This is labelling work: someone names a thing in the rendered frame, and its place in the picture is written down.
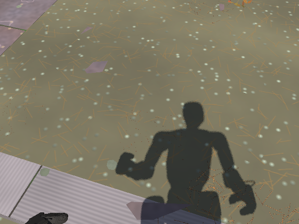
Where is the left robot hand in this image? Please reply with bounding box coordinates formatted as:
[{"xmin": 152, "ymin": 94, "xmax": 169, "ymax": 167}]
[{"xmin": 25, "ymin": 212, "xmax": 68, "ymax": 224}]

